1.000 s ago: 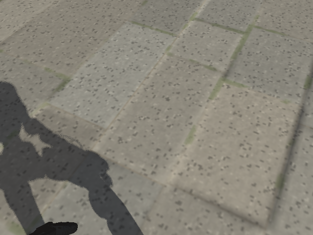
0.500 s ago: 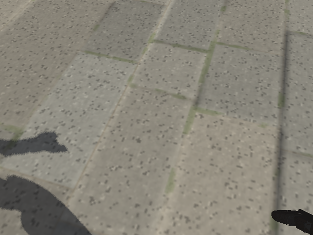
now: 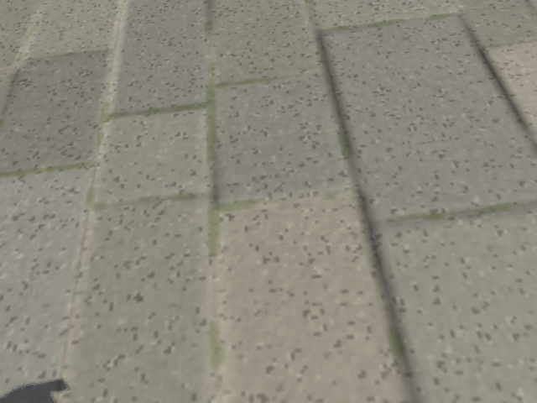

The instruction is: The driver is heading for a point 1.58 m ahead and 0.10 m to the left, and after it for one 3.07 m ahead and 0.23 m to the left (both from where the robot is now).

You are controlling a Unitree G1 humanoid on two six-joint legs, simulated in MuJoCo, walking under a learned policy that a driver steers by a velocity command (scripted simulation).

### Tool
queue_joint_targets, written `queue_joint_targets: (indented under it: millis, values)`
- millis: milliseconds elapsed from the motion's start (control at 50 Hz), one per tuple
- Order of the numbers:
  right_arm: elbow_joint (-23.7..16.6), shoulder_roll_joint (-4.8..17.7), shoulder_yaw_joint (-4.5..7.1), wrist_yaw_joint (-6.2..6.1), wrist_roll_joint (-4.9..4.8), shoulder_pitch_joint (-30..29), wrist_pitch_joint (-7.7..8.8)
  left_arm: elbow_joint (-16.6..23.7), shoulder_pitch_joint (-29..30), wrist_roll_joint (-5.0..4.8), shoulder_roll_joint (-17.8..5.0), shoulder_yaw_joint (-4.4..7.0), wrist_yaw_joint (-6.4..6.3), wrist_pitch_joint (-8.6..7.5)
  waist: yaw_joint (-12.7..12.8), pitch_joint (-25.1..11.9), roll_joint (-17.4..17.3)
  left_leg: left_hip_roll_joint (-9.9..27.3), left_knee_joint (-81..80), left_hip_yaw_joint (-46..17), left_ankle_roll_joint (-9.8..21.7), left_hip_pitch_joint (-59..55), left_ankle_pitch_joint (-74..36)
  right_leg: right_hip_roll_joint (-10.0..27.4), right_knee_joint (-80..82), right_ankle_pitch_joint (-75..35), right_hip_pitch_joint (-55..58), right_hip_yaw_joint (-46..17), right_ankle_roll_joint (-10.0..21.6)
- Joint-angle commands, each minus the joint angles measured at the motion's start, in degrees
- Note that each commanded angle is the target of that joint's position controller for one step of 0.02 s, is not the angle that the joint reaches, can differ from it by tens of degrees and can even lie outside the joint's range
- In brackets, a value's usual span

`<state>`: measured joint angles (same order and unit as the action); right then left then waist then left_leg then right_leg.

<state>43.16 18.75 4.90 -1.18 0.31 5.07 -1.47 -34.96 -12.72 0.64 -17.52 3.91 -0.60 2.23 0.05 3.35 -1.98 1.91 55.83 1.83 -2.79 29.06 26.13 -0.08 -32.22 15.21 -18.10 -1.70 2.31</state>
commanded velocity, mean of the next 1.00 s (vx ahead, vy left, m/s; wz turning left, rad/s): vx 0.01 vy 0.00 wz -0.27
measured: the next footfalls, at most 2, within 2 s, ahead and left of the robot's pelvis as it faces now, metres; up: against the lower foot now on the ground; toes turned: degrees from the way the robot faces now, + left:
left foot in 0.36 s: +0.08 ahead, +0.13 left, +0.00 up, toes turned -15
right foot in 0.66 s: +0.00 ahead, -0.12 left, +0.00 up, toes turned -11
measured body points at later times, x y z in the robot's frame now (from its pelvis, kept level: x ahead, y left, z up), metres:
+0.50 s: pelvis +0.01 +0.03 +0.00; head +0.05 +0.04 +0.45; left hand +0.24 +0.27 -0.09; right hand +0.09 -0.27 -0.09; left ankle +0.04 +0.14 -0.74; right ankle -0.04 -0.10 -0.67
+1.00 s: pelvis +0.00 +0.00 +0.00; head +0.01 -0.01 +0.45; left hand +0.20 +0.21 -0.11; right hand +0.04 -0.30 -0.13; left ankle +0.05 +0.14 -0.74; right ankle -0.04 -0.11 -0.74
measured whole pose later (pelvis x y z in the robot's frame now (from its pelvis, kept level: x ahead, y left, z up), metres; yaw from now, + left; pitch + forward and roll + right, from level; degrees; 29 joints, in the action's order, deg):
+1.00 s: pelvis +0.00 +0.00 +0.00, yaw -13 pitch -1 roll +0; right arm 49.2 16.4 2.1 -0.9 -0.4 10.7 -0.6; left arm -41.5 -11.3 0.8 -13.3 1.8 -2.0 0.7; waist -1.7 2.1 -1.0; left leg 1.9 31.3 -3.8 -2.8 14.3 15.8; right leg -1.5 -30.5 18.0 -11.2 -1.6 0.6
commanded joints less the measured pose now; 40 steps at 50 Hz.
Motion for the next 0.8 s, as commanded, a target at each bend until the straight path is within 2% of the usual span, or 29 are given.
queue_joint_targets:
  millis: [20, 60, 140, 240, 280, 320, 340, 360, 380, 400, 420, 440, 460, 480, 520, 560, 600, 620, 640, 660, 680, 700, 720, 740, 760, 800]
  values:
    - [-3.56, 5.62, 1.84, -0.95, 0.57, -1.16, 0.65, 4.75, 3.91, -0.86, -9.43, 2.44, -0.85, -1.79, -0.74, -6.90, 9.41, -0.28, 9.44, -4.80, -0.80, 8.50, -3.91, 12.86, 12.96, -20.41, 8.94, -16.62, 10.08]
    - [-3.56, 4.78, 1.72, -0.64, 0.06, -0.35, 0.94, 4.98, 3.46, -0.51, -8.49, 1.94, -1.30, -1.54, -1.05, -8.76, 9.40, -1.43, 9.21, -4.75, -1.61, 6.25, -6.60, 11.42, 12.24, -23.56, 9.46, -15.64, 10.33]
    - [-4.49, 2.89, 0.79, -0.20, -0.30, -2.99, 1.31, 4.64, 1.55, -0.87, -9.68, 2.52, -1.81, -1.00, 0.72, -8.54, 9.93, -2.35, -3.96, -5.60, -2.44, 4.74, -7.58, 10.40, 10.60, -21.05, 12.38, -17.82, 10.33]
    - [-4.77, 3.60, 0.77, 0.87, -0.88, -2.59, 1.96, 5.21, 2.45, -0.89, -10.73, 3.05, -1.11, -0.20, 1.40, -8.26, 11.46, -4.07, -14.16, -6.23, -1.64, -3.14, -4.46, 10.14, 9.29, -19.63, 8.98, -24.12, 11.15]
    - [-4.58, 3.99, 0.90, 1.34, -1.00, -0.99, 2.36, 5.35, 3.52, -1.20, -10.39, 2.96, -0.83, 0.01, 0.95, -8.93, 11.78, -4.13, -18.51, -6.16, -0.94, -5.54, -4.55, 9.92, 7.86, -21.83, 9.92, -26.18, 10.71]
    - [-3.73, 3.61, 0.90, 1.86, -0.79, 2.04, 2.84, 5.46, 5.20, -1.82, -9.30, 2.52, -0.95, 0.26, -0.92, -9.84, 11.35, -3.75, -29.11, -4.95, 0.48, -12.03, -12.07, 7.96, 5.24, -21.89, 8.89, -25.73, 8.44]
    - [-3.42, 4.07, 1.03, 1.90, -0.24, 3.23, 3.02, 5.16, 4.58, -1.95, -8.22, 2.17, -1.14, 0.26, -1.36, -9.93, 9.92, -1.75, -34.69, -5.63, 1.83, -17.30, -19.84, 6.04, 3.76, -16.81, 6.15, -24.46, 5.96]
    - [-4.09, 7.15, 1.49, 1.65, 0.86, 3.73, 2.96, 4.86, 1.81, -0.91, -5.45, 1.37, -1.21, 0.11, 0.22, -11.24, 1.41, 7.73, -36.67, -14.30, 5.15, -23.32, -27.16, 1.40, -3.95, -4.16, 0.84, -19.11, 2.40]
    - [-3.83, 10.73, 2.00, 1.51, 1.90, 2.06, 2.53, 5.58, 0.17, -0.96, -5.35, 1.44, -1.30, -0.37, 2.89, -7.51, -12.37, 16.70, -37.71, -26.10, 14.71, -23.15, -37.62, -7.75, -11.38, 16.23, -9.34, -9.60, -1.24]
    - [-4.72, 7.44, 1.29, 1.34, 1.92, 1.53, 2.92, 4.92, 1.07, -0.05, -9.65, 2.68, -1.60, -0.83, 0.64, -7.51, -11.04, 21.31, -38.57, -30.38, 20.79, -19.99, -36.65, -5.17, -23.67, 22.69, -10.15, -9.40, -4.16]
    - [-5.04, 6.39, 0.90, 1.05, 1.27, 0.31, 3.03, 3.87, 1.36, -0.77, -11.84, 3.70, -1.55, -0.82, 0.65, -6.25, -7.58, 18.79, -38.29, -26.65, 19.98, -19.47, -34.34, -4.75, -30.43, 20.05, -11.13, -9.63, -5.01]
    - [-5.02, 5.74, 0.71, 0.77, 0.55, -1.16, 2.95, 2.59, 0.90, -0.95, -10.57, 3.70, -1.67, -0.44, 1.39, -5.58, -5.39, 15.26, -37.47, -22.27, 17.22, -19.64, -31.29, -4.51, -32.57, 17.08, -11.73, -9.71, -5.90]
    - [-4.99, 4.75, 0.33, 0.62, -0.30, -1.87, 2.95, 2.11, 0.77, -0.80, -9.09, 3.39, -1.81, 0.01, 1.26, -4.79, -5.38, 13.44, -36.90, -19.74, 15.67, -20.48, -30.88, -4.32, -32.94, 14.70, -12.77, -10.13, -6.71]
    - [-4.69, 3.82, -0.18, 0.46, -0.47, -1.73, 2.84, 1.65, 0.75, -0.89, -7.05, 2.79, -1.73, 0.26, 1.16, -4.74, -5.27, 12.05, -36.47, -17.42, 15.22, -20.62, -33.03, -4.19, -31.86, 13.03, -11.85, -9.88, -7.34]
    - [-4.01, 2.96, -0.54, 0.40, -0.18, -0.97, 2.34, 1.73, 1.67, -1.06, -4.02, 1.61, -1.46, 0.18, 0.71, -5.59, -6.55, 9.49, -35.98, -13.31, 14.61, -21.73, -34.68, -2.95, -23.48, 11.29, -8.59, -6.33, -8.10]
    - [-3.52, 3.69, -0.41, 0.41, -0.14, -0.17, 1.71, 2.08, 3.74, -0.84, -1.79, 0.44, -1.14, -0.13, -0.84, -6.73, -8.68, 8.56, -35.07, -11.58, 14.25, -22.31, -35.73, -0.67, -12.12, 11.18, -3.12, -2.41, -8.28]
    - [-2.68, 5.44, -0.06, 0.47, -0.40, 2.33, 1.09, 1.48, 3.80, -1.38, -2.79, 0.62, -0.96, -0.33, -2.05, -7.24, -9.54, 9.36, -34.05, -12.93, 14.76, -22.95, -36.38, -0.79, -3.10, 8.01, 0.94, -0.39, -7.97]
    - [-2.48, 5.53, -0.22, 0.52, -0.79, 2.18, 0.95, 0.42, 2.08, -1.43, -3.12, 0.80, -0.89, -0.40, -1.01, -7.16, -8.90, 9.12, -33.17, -12.87, 14.24, -22.22, -36.01, -1.05, 3.89, 2.41, 4.23, 0.41, -7.24]
    - [-2.00, 4.91, -0.57, 0.62, -1.21, 2.76, 1.05, -0.63, 0.63, -1.14, -3.22, 0.80, -0.83, -0.47, -0.07, -6.65, -7.85, 8.51, -32.77, -12.53, 12.85, -20.69, -34.81, -1.34, 12.20, -4.74, 8.40, 0.81, -6.04]
    - [-1.24, 4.14, -0.97, 0.80, -1.13, 4.88, 1.68, -0.55, 0.79, -0.54, -4.80, 0.90, -0.98, -0.52, -0.56, -6.98, -5.73, 7.95, -32.94, -12.50, 10.00, -17.71, -31.44, 0.59, 14.32, -10.64, 13.50, -2.32, -4.40]
    - [-1.38, 2.96, -1.58, 1.25, 0.31, 5.45, 2.64, 0.01, 0.18, -0.01, -7.99, 1.34, -1.48, -0.46, -1.55, -8.91, 0.42, 5.63, -30.10, -9.66, 6.42, -14.16, -26.14, 6.39, 11.53, -23.54, 18.61, -8.07, -2.37]
    - [-1.19, 0.60, -2.12, 1.55, 0.79, 7.16, 3.31, -1.26, 1.92, 0.45, -8.49, 1.43, -1.29, -0.41, -4.64, -9.48, 10.34, 1.15, -31.67, -4.53, 3.07, -16.26, -15.18, 7.44, 8.11, -18.92, 13.53, -8.69, 1.15]
    - [-0.69, 2.47, -2.07, 1.50, 1.30, 3.89, 3.36, -0.36, 3.32, 0.42, -4.76, 0.73, -0.62, -0.70, -1.90, -8.10, 7.95, 0.60, -30.68, -3.68, 0.88, -18.22, -14.59, 5.90, 8.94, -11.36, 10.43, -8.23, 1.94]
    - [-0.55, 3.01, -1.85, 1.51, 1.03, 2.14, 3.25, -0.99, 2.90, 0.87, -3.36, 0.25, -0.36, -1.00, -1.16, -6.52, 6.54, 0.27, -30.36, -3.41, 0.40, -17.92, -15.30, 5.04, 9.55, -7.54, 8.97, -7.92, 1.14]
    - [-0.16, 2.62, -1.92, 1.21, 0.68, 1.78, 2.95, -1.39, 2.65, 0.93, -4.14, 0.35, -0.39, -1.31, -0.99, -5.31, 6.03, 0.32, -29.92, -3.33, 0.67, -17.85, -16.06, 4.21, 9.73, -6.39, 7.77, -7.43, 0.38]
    - [0.39, 2.46, -1.99, 0.84, 0.49, 2.64, 2.32, -2.19, 2.03, 0.57, -3.94, 0.10, -0.46, -2.03, -1.22, -3.14, 6.74, 0.56, -30.14, -3.75, 0.97, -17.28, -17.38, 4.03, 9.70, -7.43, 6.09, -7.41, -0.19]
Over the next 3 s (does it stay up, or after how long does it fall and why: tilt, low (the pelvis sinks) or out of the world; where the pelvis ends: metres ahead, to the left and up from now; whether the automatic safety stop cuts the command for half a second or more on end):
stays up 0.59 0.17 0.01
